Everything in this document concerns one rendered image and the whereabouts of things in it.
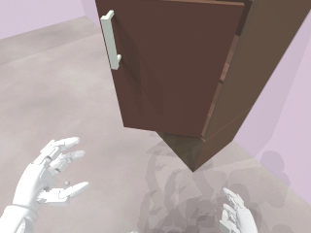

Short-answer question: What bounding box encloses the left robot hand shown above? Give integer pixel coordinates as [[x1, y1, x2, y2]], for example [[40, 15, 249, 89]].
[[13, 137, 90, 212]]

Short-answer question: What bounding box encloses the cupboard door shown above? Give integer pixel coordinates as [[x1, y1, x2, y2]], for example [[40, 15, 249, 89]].
[[95, 0, 245, 138]]

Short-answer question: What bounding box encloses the handle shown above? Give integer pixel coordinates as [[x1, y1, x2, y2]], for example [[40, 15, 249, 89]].
[[100, 10, 121, 70]]

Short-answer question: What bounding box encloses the right robot hand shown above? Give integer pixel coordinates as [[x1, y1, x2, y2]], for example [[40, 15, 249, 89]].
[[220, 188, 259, 233]]

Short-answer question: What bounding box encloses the left robot forearm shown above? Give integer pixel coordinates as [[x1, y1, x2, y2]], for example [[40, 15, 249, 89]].
[[0, 204, 39, 233]]

